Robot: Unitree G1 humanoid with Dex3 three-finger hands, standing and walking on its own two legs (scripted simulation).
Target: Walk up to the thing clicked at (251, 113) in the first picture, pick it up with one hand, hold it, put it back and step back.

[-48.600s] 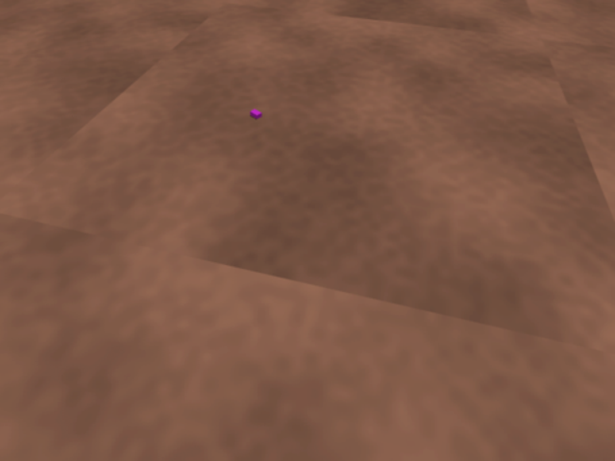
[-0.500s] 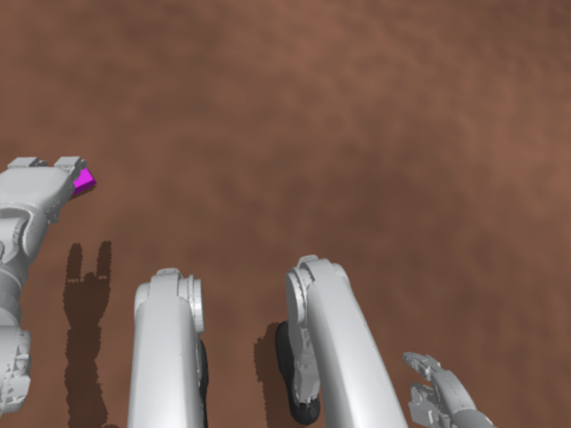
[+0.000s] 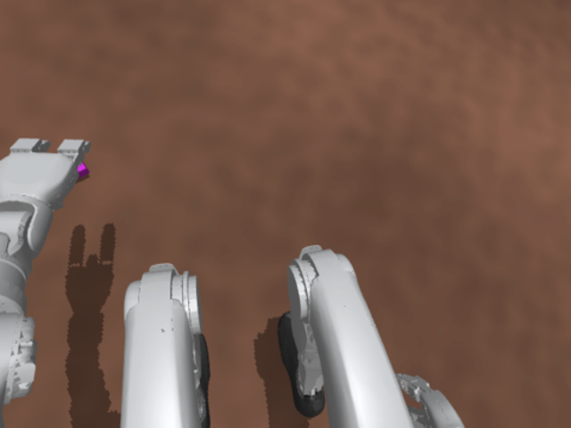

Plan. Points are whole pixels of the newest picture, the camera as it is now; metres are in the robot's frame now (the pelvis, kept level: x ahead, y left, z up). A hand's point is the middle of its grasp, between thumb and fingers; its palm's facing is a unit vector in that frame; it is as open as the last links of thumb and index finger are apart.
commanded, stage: home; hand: left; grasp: from above
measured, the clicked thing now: (69, 170) +0.57 +0.36 -0.36
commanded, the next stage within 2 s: none
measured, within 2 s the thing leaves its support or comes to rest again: neither
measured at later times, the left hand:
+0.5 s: hand out of the picture +0.31 +0.25 +0.06, palm faces -0.31 -0.64 -0.70, open 7.3 cm
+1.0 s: hand out of the picture +0.24 +0.21 +0.27, palm faces +0.10 -0.96 -0.27, open 7.4 cm
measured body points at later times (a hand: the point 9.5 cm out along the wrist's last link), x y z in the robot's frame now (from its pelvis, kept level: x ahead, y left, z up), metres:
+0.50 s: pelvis +0.03 +0.00 +0.17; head +0.17 +0.04 +0.60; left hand +0.32 +0.28 +0.10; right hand +0.22 -0.25 +0.07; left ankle +0.09 +0.11 -0.34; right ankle +0.11 -0.12 -0.34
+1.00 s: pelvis +0.08 +0.01 +0.33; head +0.12 +0.03 +0.77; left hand +0.23 +0.26 +0.29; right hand +0.26 -0.21 +0.25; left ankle +0.09 +0.11 -0.34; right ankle +0.11 -0.12 -0.34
